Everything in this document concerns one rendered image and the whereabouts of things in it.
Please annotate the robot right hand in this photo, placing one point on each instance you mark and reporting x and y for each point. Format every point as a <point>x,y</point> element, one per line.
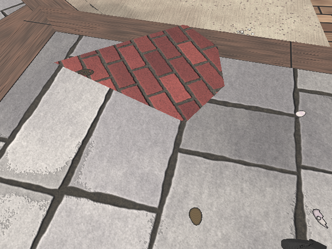
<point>301,244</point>

